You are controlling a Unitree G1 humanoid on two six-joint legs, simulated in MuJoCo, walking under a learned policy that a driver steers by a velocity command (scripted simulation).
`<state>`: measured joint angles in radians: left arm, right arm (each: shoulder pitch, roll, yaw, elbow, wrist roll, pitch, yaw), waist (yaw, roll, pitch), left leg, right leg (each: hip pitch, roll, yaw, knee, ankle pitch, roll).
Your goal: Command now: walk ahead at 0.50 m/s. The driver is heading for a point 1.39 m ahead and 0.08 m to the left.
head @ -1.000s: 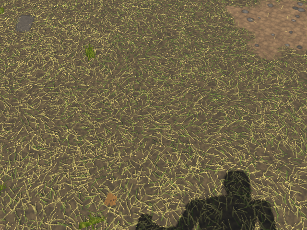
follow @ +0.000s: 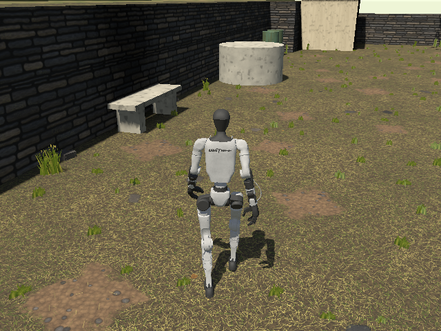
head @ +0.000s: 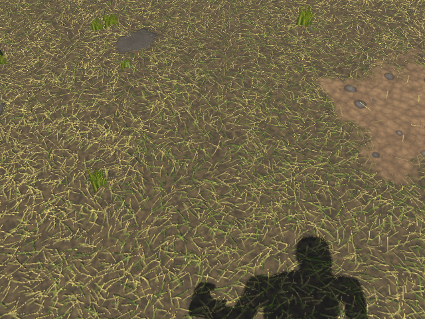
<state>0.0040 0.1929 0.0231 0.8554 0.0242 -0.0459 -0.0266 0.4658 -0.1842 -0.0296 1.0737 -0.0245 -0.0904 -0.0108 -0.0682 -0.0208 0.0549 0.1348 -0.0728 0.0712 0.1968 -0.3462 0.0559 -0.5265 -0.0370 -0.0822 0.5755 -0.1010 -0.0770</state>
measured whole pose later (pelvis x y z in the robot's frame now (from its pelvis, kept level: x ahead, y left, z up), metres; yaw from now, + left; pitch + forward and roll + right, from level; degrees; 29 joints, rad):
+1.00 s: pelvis +0.54 +0.01 +0.01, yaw +0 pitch +0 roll +1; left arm 0.09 0.21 0.04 0.91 0.03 -0.03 -0.03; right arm 0.44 -0.18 -0.04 1.06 -0.01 -0.10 0.00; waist -0.05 -0.04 0.04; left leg 0.04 -0.09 0.09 0.18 -0.23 0.08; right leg -0.62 -0.11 -0.04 0.72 -0.03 -0.02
